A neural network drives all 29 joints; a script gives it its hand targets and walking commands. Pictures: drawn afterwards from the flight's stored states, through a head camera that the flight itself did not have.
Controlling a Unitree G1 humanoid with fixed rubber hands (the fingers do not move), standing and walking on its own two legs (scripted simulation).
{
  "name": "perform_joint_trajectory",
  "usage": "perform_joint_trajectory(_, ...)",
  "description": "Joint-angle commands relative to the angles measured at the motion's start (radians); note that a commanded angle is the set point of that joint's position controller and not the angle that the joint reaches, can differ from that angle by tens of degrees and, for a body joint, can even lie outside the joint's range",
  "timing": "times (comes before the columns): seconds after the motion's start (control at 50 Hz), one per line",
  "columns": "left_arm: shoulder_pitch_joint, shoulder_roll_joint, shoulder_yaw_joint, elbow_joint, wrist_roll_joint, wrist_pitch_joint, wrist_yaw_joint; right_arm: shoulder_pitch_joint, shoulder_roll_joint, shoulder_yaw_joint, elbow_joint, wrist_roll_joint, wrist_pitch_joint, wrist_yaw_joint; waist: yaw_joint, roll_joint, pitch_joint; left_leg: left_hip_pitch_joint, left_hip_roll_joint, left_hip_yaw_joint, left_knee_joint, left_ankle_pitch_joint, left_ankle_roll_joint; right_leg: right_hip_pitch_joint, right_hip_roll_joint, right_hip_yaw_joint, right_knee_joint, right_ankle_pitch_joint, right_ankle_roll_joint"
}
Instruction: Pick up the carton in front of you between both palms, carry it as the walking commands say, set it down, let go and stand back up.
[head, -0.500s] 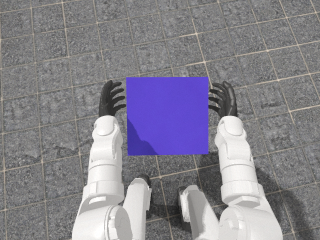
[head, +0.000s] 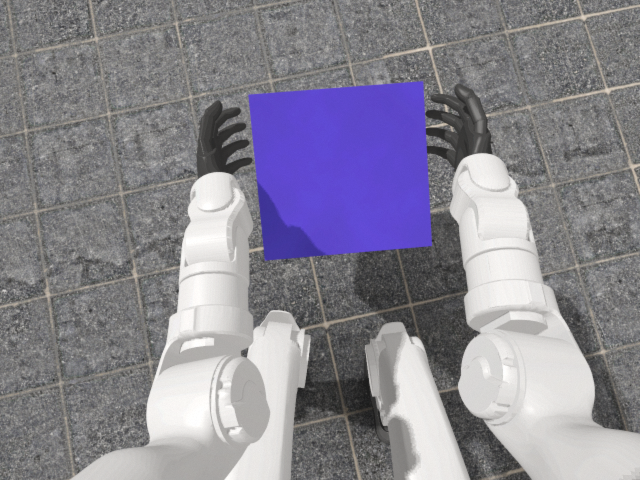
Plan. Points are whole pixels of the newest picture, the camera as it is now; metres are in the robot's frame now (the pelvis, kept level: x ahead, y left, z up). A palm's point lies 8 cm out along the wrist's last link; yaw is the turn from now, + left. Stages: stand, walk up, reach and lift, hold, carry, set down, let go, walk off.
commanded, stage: set down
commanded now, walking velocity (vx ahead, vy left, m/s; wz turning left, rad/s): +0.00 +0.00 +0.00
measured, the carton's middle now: (335, 178) +0.50 +0.02 -0.23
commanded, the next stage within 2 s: none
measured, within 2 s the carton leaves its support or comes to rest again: rests again in 0.72 s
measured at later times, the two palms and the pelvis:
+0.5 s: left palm (243, 196) +0.47 +0.16 -0.25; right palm (428, 170) +0.52 -0.13 -0.24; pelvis -0.02 -0.02 -0.11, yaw +0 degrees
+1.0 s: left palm (240, 184) +0.50 +0.18 -0.29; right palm (414, 155) +0.56 -0.12 -0.29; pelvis +0.00 -0.02 -0.15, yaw +0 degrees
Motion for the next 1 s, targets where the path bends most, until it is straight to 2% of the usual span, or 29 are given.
perform_joint_trajectory(0.0, -0.650, -0.884, -0.575, 0.073, -0.147, -0.022, -0.264, -0.602, 0.887, 0.514, 0.059, 0.145, -0.023, 0.270, 0.021, 0.034, -0.997, 0.781, -0.060, 0.094, 0.003, 0.270, -0.023, 0.172, 0.060, -0.088, -0.088, 0.212, -0.018)
perform_joint_trajectory(0.26, -0.800, -0.778, -0.516, 0.080, -0.179, -0.047, -0.262, -0.727, 0.811, 0.519, 0.110, 0.163, -0.038, 0.217, 0.045, -0.020, -0.976, 0.526, -0.057, 0.141, 0.211, 0.244, -0.028, 0.112, 0.056, -0.087, 0.079, 0.217, -0.010)
perform_joint_trajectory(0.54, -0.941, -0.625, -0.465, 0.100, -0.220, -0.072, -0.270, -0.859, 0.716, 0.555, 0.222, 0.216, -0.056, 0.167, 0.111, -0.080, -0.930, 0.347, -0.026, 0.173, 0.395, 0.223, -0.033, 0.115, 0.040, -0.077, 0.242, 0.228, -0.007)
perform_joint_trajectory(0.6, -0.890, -0.577, -0.383, 0.218, -0.176, -0.055, -0.281, -0.759, 0.637, 0.447, 0.375, 0.124, -0.037, 0.168, 0.069, -0.073, -0.721, 0.249, -0.021, 0.169, 0.406, 0.103, -0.033, 0.020, 0.037, -0.082, 0.245, 0.117, -0.024)
perform_joint_trajectory(0.62, -0.877, -0.574, -0.353, 0.238, -0.162, -0.047, -0.289, -0.748, 0.626, 0.416, 0.398, 0.101, -0.031, 0.175, 0.067, -0.073, -0.686, 0.226, -0.022, 0.168, 0.411, 0.085, -0.033, -0.004, 0.038, -0.081, 0.249, 0.096, -0.032)
perform_joint_trajectory(0.64, -0.872, -0.579, -0.339, 0.241, -0.155, -0.044, -0.295, -0.741, 0.624, 0.397, 0.406, 0.090, -0.026, 0.182, 0.065, -0.074, -0.683, 0.223, -0.022, 0.169, 0.417, 0.089, -0.031, -0.006, 0.038, -0.082, 0.253, 0.100, -0.036)
perform_joint_trajectory(0.66, -0.878, -0.585, -0.318, 0.238, -0.153, -0.043, -0.302, -0.739, 0.625, 0.391, 0.414, 0.082, -0.024, 0.188, 0.077, -0.076, -0.675, 0.196, -0.024, 0.169, 0.420, 0.083, -0.029, -0.011, 0.036, -0.076, 0.258, 0.096, -0.040)
perform_joint_trajectory(0.72, -0.846, -0.610, -0.301, 0.255, -0.152, -0.041, -0.321, -0.719, 0.649, 0.381, 0.418, 0.068, -0.024, 0.198, 0.070, -0.098, -0.642, 0.190, -0.031, 0.164, 0.430, 0.138, -0.024, -0.032, 0.037, -0.083, 0.275, 0.152, -0.042)
perform_joint_trajectory(0.84, -0.744, -0.602, -0.288, 0.283, -0.137, -0.048, -0.335, -0.617, 0.643, 0.354, 0.439, 0.046, -0.036, 0.204, 0.065, -0.094, -0.610, 0.162, -0.034, 0.154, 0.449, 0.231, -0.028, -0.046, 0.028, -0.067, 0.297, 0.268, -0.044)
perform_joint_trajectory(0.98, -0.687, -0.536, -0.249, 0.311, -0.115, -0.045, -0.337, -0.579, 0.574, 0.342, 0.457, 0.018, -0.031, 0.197, 0.056, -0.100, -0.558, 0.107, -0.033, 0.148, 0.449, 0.191, -0.026, -0.068, 0.022, -0.057, 0.293, 0.241, -0.048)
